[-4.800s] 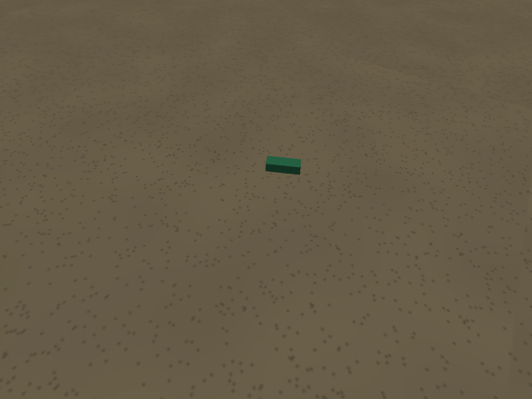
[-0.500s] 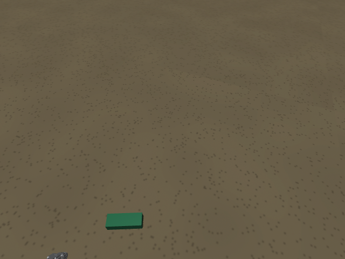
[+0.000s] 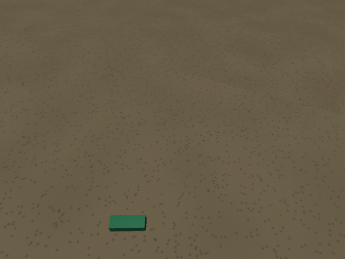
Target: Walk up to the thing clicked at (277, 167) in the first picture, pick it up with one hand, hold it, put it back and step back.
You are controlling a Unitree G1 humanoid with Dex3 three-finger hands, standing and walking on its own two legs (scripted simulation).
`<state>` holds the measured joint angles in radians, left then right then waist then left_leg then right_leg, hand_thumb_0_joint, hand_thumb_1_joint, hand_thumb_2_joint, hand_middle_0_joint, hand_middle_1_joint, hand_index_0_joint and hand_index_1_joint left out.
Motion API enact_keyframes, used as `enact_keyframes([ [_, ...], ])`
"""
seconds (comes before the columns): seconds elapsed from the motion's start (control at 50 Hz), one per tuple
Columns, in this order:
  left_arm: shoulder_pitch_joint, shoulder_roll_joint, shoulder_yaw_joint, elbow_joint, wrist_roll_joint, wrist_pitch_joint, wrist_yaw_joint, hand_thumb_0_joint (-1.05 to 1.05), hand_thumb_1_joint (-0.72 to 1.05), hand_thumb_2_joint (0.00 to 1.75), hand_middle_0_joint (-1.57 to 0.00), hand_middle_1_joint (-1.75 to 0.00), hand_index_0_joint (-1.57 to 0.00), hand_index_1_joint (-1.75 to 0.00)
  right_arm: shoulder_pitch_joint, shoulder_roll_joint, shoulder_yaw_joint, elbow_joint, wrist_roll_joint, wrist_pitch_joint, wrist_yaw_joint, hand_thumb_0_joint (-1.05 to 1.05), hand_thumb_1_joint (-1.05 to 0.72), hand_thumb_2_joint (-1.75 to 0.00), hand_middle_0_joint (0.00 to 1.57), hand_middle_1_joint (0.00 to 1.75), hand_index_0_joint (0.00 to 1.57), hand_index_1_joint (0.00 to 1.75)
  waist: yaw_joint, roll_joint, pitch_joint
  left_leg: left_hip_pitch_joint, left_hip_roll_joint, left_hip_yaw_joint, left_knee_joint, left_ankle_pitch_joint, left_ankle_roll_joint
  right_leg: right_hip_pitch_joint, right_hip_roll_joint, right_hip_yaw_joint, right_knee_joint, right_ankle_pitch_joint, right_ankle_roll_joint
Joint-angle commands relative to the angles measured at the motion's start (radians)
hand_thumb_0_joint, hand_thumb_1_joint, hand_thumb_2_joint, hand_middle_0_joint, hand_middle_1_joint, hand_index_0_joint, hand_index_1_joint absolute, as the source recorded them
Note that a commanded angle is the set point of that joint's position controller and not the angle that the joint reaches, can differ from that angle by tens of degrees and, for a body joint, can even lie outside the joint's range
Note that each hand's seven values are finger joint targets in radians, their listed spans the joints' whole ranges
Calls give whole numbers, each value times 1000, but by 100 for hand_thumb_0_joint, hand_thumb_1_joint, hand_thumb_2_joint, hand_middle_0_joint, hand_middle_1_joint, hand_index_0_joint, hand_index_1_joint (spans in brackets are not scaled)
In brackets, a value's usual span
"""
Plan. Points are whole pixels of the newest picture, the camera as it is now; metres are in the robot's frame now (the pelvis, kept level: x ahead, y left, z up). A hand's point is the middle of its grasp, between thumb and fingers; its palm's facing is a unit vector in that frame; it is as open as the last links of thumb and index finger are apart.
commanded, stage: walk up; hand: left
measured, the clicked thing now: (128, 223) +0.44 +0.24 -0.76
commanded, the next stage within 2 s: stand in 0.22 s
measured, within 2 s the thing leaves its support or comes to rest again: neither
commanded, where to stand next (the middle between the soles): +0.03 +0.00 m, yaw +0 degrees
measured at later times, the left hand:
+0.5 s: hand out of the picture +0.09 +0.25 -0.16, palm faces -0.01 -0.94 -0.34, open 7.3 cm
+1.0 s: hand out of the picture +0.09 +0.24 -0.15, palm faces +0.00 -0.94 -0.34, open 7.3 cm
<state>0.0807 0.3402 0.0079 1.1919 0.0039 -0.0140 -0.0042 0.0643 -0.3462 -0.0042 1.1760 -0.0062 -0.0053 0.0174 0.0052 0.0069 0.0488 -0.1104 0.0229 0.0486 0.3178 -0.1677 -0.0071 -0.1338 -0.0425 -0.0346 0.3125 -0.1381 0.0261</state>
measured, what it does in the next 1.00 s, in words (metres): stands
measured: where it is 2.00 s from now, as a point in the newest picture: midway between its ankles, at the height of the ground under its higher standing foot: outside the picture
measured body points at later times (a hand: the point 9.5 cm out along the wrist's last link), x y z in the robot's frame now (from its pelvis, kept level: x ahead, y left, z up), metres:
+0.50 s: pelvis +0.01 +0.00 +0.00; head +0.02 +0.00 +0.45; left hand +0.09 +0.30 -0.13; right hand +0.10 -0.30 -0.13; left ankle +0.01 +0.12 -0.75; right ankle +0.02 -0.13 -0.75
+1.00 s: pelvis +0.02 -0.01 +0.00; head +0.02 -0.01 +0.45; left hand +0.09 +0.29 -0.13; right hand +0.10 -0.31 -0.13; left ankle +0.01 +0.12 -0.75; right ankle +0.02 -0.13 -0.75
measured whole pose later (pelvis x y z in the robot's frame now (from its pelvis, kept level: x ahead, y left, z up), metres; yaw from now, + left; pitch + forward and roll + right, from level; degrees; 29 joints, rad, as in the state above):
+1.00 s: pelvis +0.02 -0.01 +0.00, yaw +1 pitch -2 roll +0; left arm 0.10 0.35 0.00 1.14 0.01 -0.01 0.00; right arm 0.09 -0.35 0.00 1.15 -0.02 -0.01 0.01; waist 0.00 0.01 0.04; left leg -0.08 0.04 0.03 0.30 -0.18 -0.02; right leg -0.10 -0.03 -0.06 0.30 -0.16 0.01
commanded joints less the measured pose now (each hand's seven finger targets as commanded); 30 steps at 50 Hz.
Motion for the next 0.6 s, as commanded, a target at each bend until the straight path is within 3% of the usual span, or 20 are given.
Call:
enact_keyframes([
  [0.0,-62,214,33,-64,3,-20,10,0,90,90,-20,-30,-20,-30,-48,-214,-39,-57,6,-17,-14,0,-90,-90,20,30,20,30,-3,-5,-83,7,117,-107,-65,39,27,8,-100,94,-53,44,-29],
  [0.18,-61,215,36,-77,4,-18,11,0,90,90,-20,-30,-20,-30,-39,-215,-41,-66,3,-17,-15,0,-90,-90,20,30,20,30,-5,-6,-89,0,114,-108,-65,67,24,25,-100,90,-42,77,-28],
  [0.3,-54,219,32,-92,7,-19,12,0,90,90,-20,-30,-20,-30,-36,-213,-38,-75,-7,-27,-20,0,-90,-90,20,30,20,30,-10,-6,-106,16,126,-108,-61,154,17,46,-108,84,-34,113,-30],
  [0.58,-39,221,31,-102,7,-18,11,0,90,90,-20,-30,-20,-30,-31,-215,-36,-85,-4,-25,-20,0,-90,-90,20,30,20,30,-10,-9,-81,10,122,-110,-64,106,14,37,-107,83,-57,77,-31],
])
